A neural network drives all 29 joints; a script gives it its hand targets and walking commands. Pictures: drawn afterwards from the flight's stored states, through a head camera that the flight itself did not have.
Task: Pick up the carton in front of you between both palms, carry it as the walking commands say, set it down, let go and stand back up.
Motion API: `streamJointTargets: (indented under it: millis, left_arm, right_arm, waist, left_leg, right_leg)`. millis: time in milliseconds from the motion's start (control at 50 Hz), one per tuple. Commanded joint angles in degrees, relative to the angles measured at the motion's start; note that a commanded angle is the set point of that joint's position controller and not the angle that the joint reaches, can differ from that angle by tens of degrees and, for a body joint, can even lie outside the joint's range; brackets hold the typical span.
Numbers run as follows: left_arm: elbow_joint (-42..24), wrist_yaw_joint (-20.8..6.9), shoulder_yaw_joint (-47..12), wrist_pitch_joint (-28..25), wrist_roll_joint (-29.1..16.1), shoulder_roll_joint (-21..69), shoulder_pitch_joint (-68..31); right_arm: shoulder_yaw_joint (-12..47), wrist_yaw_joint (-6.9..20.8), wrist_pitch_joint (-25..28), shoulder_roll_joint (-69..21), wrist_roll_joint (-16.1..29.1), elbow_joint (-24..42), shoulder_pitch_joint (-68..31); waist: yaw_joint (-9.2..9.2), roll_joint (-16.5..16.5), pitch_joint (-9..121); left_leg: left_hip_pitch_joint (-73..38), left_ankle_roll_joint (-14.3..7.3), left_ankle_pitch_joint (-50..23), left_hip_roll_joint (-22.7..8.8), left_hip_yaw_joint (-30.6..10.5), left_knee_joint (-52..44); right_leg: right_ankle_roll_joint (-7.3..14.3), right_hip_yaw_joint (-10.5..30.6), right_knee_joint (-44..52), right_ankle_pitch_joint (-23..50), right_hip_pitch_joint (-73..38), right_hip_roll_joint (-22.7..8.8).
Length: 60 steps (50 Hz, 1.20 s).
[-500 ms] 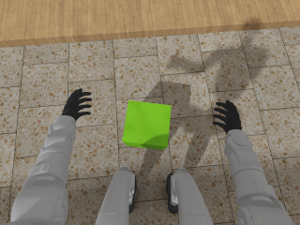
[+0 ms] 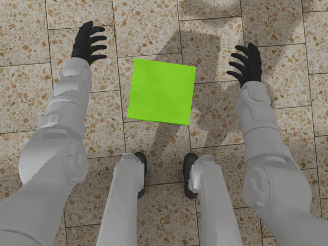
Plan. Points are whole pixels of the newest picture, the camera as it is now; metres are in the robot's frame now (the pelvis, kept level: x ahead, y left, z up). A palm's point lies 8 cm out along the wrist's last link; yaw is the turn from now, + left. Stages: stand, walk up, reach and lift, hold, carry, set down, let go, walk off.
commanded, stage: reach and lift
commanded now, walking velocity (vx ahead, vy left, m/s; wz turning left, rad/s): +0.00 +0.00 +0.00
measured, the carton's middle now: (160, 97) +0.47 +0.02 -0.46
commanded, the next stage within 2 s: none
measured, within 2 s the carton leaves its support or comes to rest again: leaves its support in 1.50 s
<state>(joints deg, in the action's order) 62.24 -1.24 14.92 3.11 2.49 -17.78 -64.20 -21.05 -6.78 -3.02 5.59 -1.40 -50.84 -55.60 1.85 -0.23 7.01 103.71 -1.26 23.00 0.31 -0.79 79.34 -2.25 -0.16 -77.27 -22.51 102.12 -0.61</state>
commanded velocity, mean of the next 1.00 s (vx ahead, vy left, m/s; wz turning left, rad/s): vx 0.00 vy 0.00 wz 0.00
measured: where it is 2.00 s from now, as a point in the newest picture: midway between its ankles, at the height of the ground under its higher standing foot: (165, 183)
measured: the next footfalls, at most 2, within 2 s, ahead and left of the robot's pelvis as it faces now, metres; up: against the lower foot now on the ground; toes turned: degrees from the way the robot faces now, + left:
none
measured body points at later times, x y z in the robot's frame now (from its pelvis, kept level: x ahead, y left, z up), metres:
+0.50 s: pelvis -0.04 -0.01 -0.18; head +0.31 +0.01 +0.10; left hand +0.49 +0.21 -0.35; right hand +0.47 -0.17 -0.35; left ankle +0.08 +0.11 -0.55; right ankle +0.09 -0.14 -0.55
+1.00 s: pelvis -0.04 -0.01 -0.21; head +0.32 +0.02 +0.05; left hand +0.50 +0.19 -0.40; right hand +0.49 -0.17 -0.39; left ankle +0.08 +0.11 -0.55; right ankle +0.09 -0.14 -0.55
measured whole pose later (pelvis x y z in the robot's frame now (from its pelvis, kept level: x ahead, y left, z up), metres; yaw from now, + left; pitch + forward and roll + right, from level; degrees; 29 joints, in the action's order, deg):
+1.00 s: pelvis -0.04 -0.01 -0.21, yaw -2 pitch +39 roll -2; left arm 68.4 4.2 -1.7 -1.1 -14.1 -23.1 -78.0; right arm -4.0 -9.8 1.6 15.0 17.4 -66.2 -75.7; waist 0.4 -2.6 -14.7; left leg 132.5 -1.2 31.0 -1.4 -0.9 124.3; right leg -2.9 0.5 -122.2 -29.7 131.7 2.1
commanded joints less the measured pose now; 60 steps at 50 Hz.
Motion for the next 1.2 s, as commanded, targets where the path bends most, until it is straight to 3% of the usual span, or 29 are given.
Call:
streamJointTargets:
  millis: [0,140,200,260,340,420,540,580,620,780,900,1000,1100,1180]
  left_arm:
    - [-5.94,1.32,-1.37,-2.55,-2.26,-4.95,-8.71]
    - [-13.84,3.00,-6.70,-3.80,-9.42,-9.84,-8.59]
    - [-17.55,2.98,-7.01,-3.21,-11.50,-12.55,-10.13]
    - [-16.72,2.65,-7.56,-2.23,-12.60,-13.65,-12.80]
    - [-9.87,2.44,-8.90,-1.84,-13.84,-13.95,-17.35]
    - [-2.01,2.46,-10.24,-2.28,-14.55,-14.45,-21.37]
    - [3.34,2.99,-12.47,-4.06,-15.83,-15.90,-26.68]
    - [2.74,3.49,-13.61,-4.95,-16.01,-16.04,-28.12]
    - [1.90,4.02,-14.52,-5.59,-16.20,-16.47,-28.84]
    - [-4.38,5.89,-16.90,-5.31,-18.09,-13.90,-30.31]
    - [0.94,5.45,-16.25,-4.94,-16.89,-10.61,-26.07]
    - [2.75,5.56,-15.62,-5.48,-16.21,-9.88,-26.50]
    - [2.34,5.67,-19.32,-6.20,-17.56,-4.74,-30.49]
    - [2.00,5.22,-22.48,-6.49,-19.01,2.37,-33.80]
  right_arm:
    - [1.28,-0.20,2.90,5.74,1.63,4.04,-6.27]
    - [9.48,-2.11,3.94,9.20,9.86,9.94,-6.71]
    - [11.73,-3.06,2.91,9.77,12.16,14.13,-8.35]
    - [12.14,-3.82,1.50,9.87,12.69,14.59,-11.49]
    - [11.63,-4.49,0.58,9.87,12.58,9.54,-16.87]
    - [11.72,-4.53,0.97,10.44,12.63,2.02,-21.75]
    - [13.03,-4.22,2.91,11.96,14.42,-4.90,-27.45]
    - [15.67,-3.74,3.60,10.10,17.85,-7.65,-28.18]
    - [17.68,-3.21,3.94,9.87,20.21,-10.38,-28.23]
    - [19.35,-3.44,5.17,12.03,22.92,-8.50,-28.57]
    - [16.54,-3.12,5.46,11.60,19.36,-10.91,-26.37]
    - [15.74,-3.00,5.87,11.11,17.67,-10.75,-28.15]
    - [19.06,-3.31,6.48,5.20,19.07,-10.51,-31.23]
    - [18.24,-3.90,7.28,1.49,17.14,-12.57,-31.78]
  waist:
    - [-0.57,5.66,47.22]
    - [-1.46,4.99,62.05]
    - [-2.28,4.92,66.47]
    - [-2.21,3.97,62.62]
    - [-1.77,2.81,51.03]
    - [-1.92,2.10,42.84]
    - [-2.49,1.64,39.01]
    - [-4.59,2.56,39.82]
    - [-5.28,3.36,41.33]
    - [-4.45,6.58,52.17]
    - [-2.85,4.27,40.27]
    - [-3.27,2.79,36.99]
    - [-3.66,2.39,37.85]
    - [-0.40,3.48,38.09]
  left_leg:
    - [-30.02,2.39,-20.47,2.32,-1.92,1.52]
    - [-29.40,2.46,-27.94,2.17,-0.94,14.94]
    - [-28.09,2.56,-25.20,1.92,0.51,18.45]
    - [-21.71,2.29,-17.39,1.51,1.50,20.78]
    - [-12.07,1.83,-5.86,0.52,1.28,23.28]
    - [-5.94,1.40,0.02,-0.50,0.36,25.94]
    - [-2.70,0.98,0.29,-1.48,-0.72,30.30]
    - [-3.70,0.76,-1.61,-1.57,-0.47,31.29]
    - [-6.02,0.75,-3.91,-1.81,-0.69,32.30]
    - [-19.26,1.44,-12.75,-0.94,-0.78,35.02]
    - [-9.53,1.26,-8.66,-0.66,-1.79,33.60]
    - [-5.38,1.09,-6.50,-0.42,-1.73,32.93]
    - [-5.25,0.79,-5.72,0.09,-1.34,32.22]
    - [-5.30,1.11,-5.24,1.01,-1.60,31.82]
  right_leg:
    - [-1.13,-3.72,-3.86,12.92,-9.72,5.19]
    - [-1.23,-3.45,-16.78,19.80,-10.08,5.30]
    - [-1.04,-3.62,-20.74,19.37,-12.68,5.24]
    - [-1.00,-3.69,-23.24,14.55,-12.86,4.88]
    - [-1.06,-3.48,-25.80,5.21,-9.11,4.08]
    - [-0.92,-2.88,-28.70,0.08,-5.80,3.56]
    - [-0.77,-1.97,-33.75,0.79,-4.82,3.30]
    - [-0.82,-1.73,-35.37,2.88,-5.33,3.70]
    - [-1.06,-1.77,-36.70,4.40,-4.63,4.02]
    - [-0.96,-3.44,-38.82,8.60,-1.53,4.73]
    - [-1.04,-3.33,-37.95,5.35,3.94,4.28]
    - [-1.02,-2.89,-37.36,4.70,3.64,4.42]
    - [-0.95,-2.51,-36.50,4.97,1.10,5.15]
    - [-0.33,-2.86,-36.05,5.23,-0.08,5.69]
